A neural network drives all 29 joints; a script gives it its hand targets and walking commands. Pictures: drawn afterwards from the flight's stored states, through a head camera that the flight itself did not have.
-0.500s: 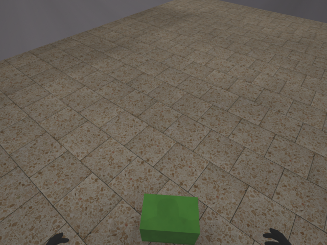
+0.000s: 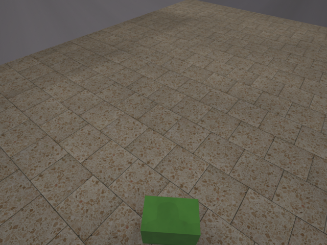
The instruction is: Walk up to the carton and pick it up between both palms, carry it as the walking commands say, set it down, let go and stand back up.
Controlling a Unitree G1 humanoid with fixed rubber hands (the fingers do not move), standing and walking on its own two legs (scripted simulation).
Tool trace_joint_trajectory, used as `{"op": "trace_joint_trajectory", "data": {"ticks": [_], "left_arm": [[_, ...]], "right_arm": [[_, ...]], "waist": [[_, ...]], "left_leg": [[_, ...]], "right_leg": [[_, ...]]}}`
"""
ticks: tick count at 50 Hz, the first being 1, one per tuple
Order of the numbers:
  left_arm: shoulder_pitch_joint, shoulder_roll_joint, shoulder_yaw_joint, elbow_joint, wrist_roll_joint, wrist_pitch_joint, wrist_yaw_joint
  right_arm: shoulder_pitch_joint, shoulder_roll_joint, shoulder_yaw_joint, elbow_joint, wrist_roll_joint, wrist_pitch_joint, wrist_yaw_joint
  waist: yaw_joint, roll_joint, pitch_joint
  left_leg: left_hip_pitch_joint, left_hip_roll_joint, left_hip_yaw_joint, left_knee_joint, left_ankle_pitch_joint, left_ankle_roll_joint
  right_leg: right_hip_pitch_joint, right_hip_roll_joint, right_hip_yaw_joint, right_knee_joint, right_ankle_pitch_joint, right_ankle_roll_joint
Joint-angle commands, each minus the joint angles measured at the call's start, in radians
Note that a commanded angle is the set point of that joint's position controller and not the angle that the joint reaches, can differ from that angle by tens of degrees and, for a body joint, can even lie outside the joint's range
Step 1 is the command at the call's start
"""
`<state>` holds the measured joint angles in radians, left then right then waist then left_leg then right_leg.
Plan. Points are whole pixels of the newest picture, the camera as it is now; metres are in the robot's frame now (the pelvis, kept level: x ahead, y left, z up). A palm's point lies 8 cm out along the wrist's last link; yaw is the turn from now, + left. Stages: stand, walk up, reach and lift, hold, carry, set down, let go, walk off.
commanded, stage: stand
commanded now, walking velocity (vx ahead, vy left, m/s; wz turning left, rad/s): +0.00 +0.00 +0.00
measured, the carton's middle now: (170, 221) +0.43 -0.04 -0.67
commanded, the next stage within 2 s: none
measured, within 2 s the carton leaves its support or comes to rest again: neither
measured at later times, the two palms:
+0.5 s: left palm out of the picture +0.08 +0.31 -0.11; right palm out of the picture +0.09 -0.31 -0.10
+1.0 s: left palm out of the picture +0.07 +0.32 -0.11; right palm out of the picture +0.08 -0.30 -0.10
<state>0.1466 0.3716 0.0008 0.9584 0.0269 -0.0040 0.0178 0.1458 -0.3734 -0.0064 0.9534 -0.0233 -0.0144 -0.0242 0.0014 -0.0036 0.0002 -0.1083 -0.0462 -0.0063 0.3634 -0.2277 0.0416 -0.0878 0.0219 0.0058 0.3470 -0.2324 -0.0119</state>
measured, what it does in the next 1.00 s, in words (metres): stands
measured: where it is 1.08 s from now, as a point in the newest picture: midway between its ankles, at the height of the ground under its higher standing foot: outside the picture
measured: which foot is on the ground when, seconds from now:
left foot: down 0.00-1.00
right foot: down 0.00-1.00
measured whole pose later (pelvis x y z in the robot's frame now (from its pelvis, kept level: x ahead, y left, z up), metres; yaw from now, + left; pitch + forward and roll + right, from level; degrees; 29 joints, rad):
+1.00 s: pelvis -0.01 +0.01 +0.00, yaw +0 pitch -2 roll +0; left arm 0.13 0.39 -0.01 1.06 0.02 -0.01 0.01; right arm 0.11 -0.39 0.00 1.05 -0.01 -0.02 -0.02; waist 0.01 -0.01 0.02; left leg -0.09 -0.06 -0.01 0.31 -0.18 0.05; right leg -0.08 0.01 0.00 0.31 -0.20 0.00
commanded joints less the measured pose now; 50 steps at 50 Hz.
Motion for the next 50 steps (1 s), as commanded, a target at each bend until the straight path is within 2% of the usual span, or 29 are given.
{"op": "trace_joint_trajectory", "data": {"ticks": [1, 15, 50], "left_arm": [[-0.038, 0.16, 0.03, -0.034, -0.001, -0.012, 0.003], [-0.045, 0.171, 0.025, 0.012, -0.006, -0.014, 0.001], [-0.05, 0.183, 0.021, 0.061, -0.011, -0.015, -0.001]], "right_arm": [[-0.042, -0.167, -0.032, -0.036, 0.001, -0.012, -0.004], [-0.049, -0.177, -0.028, 0.009, 0.007, -0.014, -0.001], [-0.069, -0.194, -0.022, 0.057, 0.014, -0.016, 0.003]], "waist": [[0.001, 0.005, -0.017], [0.003, 0.005, -0.006], [0.004, 0.006, -0.006]], "left_leg": [[-0.01, 0.149, -0.141, -0.056, 0.228, -0.019], [-0.008, 0.153, -0.149, -0.078, 0.203, -0.015], [0.007, 0.161, -0.152, -0.095, 0.233, -0.013]], "right_leg": [[-0.005, -0.129, 0.12, -0.047, 0.179, -0.004], [-0.007, -0.136, 0.125, -0.068, 0.145, -0.006], [0.004, -0.146, 0.118, -0.078, 0.147, -0.009]]}}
